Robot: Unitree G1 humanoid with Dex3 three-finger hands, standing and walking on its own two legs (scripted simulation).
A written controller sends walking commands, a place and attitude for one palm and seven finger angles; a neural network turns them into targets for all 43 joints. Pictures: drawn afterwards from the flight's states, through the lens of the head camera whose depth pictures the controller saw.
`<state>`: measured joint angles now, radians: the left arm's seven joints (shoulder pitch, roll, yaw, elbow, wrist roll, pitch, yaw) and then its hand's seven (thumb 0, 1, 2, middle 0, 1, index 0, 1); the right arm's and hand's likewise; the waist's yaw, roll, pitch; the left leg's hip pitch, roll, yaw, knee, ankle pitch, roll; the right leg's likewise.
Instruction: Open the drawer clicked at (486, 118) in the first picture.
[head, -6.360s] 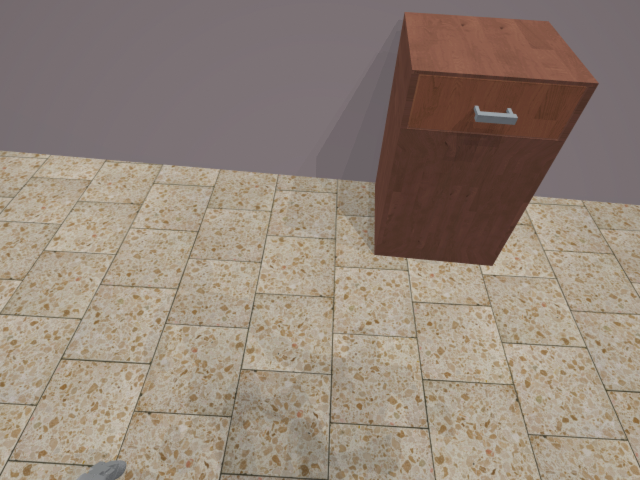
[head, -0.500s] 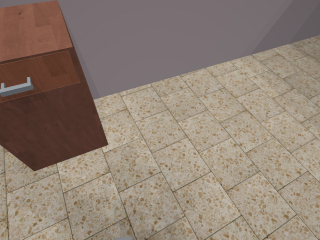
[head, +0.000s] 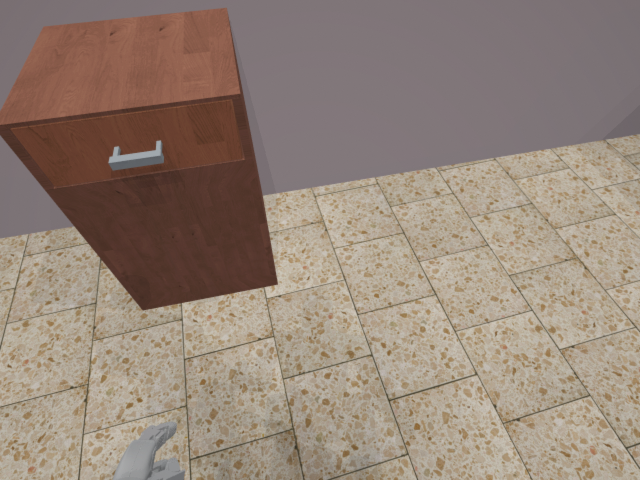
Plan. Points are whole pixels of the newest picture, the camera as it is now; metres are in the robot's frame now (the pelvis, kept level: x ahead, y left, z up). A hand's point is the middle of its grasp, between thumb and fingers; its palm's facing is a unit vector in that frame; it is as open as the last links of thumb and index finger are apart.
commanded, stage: turn to face it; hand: left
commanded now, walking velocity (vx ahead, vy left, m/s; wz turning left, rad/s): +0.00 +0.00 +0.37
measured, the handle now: (137, 153) +0.75 +0.42 -0.08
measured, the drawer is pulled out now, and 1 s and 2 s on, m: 0.00 0.00 0.00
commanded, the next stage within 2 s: take the last steps up to it in 0.20 s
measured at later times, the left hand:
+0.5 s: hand out of the picture -0.08 +0.21 -0.18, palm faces +0.29 -0.93 -0.24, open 7.4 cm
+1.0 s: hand (184, 456) +0.18 +0.21 -0.17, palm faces +0.19 -0.96 -0.20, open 7.4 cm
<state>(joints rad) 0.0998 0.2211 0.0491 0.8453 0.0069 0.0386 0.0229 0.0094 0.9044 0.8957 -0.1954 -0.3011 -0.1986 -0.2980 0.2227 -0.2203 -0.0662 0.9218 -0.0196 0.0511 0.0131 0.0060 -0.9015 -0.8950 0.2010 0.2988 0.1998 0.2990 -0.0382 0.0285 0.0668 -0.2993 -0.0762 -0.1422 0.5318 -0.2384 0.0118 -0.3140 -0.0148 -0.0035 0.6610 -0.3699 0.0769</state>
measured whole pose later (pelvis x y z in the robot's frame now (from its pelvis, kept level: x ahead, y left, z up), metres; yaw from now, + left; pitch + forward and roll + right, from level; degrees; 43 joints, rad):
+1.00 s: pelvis +0.11 +0.02 -0.01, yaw +12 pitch -2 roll +1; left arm 0.13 0.16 0.04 1.00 0.03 -0.04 -0.02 0.01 0.91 0.90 -0.19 -0.30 -0.20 -0.30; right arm 0.48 -0.14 -0.03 1.17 -0.01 -0.03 -0.01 0.01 -0.91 -0.90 0.20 0.30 0.20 0.30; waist -0.04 0.02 0.08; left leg -0.04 0.03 0.05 0.66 -0.49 0.01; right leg -0.38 -0.05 -0.13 0.61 -0.17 -0.04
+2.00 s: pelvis +0.30 +0.04 +0.00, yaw +13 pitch +0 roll +2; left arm 0.15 0.17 0.04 1.00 0.03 0.01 0.03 0.01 0.91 0.90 -0.19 -0.30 -0.20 -0.30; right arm 0.21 -0.19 -0.07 1.05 -0.01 0.06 -0.02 0.01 -0.91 -0.90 0.20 0.30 0.20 0.30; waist -0.02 0.05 0.08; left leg -0.33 0.04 0.04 0.80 -0.50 -0.02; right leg -0.27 -0.03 -0.07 0.59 -0.31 -0.04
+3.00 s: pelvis +0.29 +0.08 +0.01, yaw +13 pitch +0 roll +0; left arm 0.25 0.14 0.01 1.16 0.01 0.01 0.04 0.01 0.92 0.90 -0.20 -0.30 -0.20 -0.30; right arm 0.33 -0.11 0.01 1.15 0.00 -0.02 -0.04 0.00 -0.91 -0.90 0.20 0.30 0.20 0.30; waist 0.01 0.00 0.03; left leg -0.06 0.02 0.03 0.40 -0.32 0.00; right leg -0.19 -0.05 -0.05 0.43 -0.23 0.03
